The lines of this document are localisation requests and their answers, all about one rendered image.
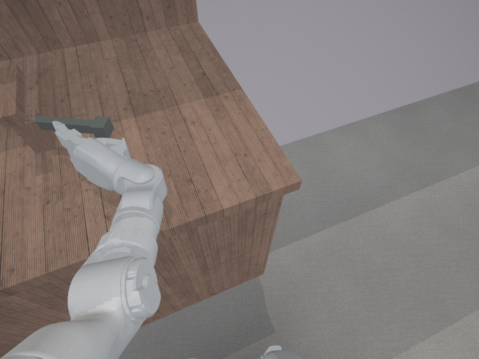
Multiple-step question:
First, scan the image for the left robot upper arm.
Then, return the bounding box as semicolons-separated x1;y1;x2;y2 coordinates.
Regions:
0;255;161;359

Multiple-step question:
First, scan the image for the tap lever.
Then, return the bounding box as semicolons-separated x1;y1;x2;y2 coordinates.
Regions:
27;115;114;138

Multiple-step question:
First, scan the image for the robot right shin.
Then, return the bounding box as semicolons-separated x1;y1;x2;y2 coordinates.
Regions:
264;346;282;355

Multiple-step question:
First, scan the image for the robot left hand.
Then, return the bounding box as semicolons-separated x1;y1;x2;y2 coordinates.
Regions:
52;121;131;191

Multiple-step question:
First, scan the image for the left robot forearm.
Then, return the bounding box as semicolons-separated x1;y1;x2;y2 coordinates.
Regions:
67;159;168;318

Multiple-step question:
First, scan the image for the counter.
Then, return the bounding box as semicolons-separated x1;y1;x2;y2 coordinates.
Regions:
0;0;302;358

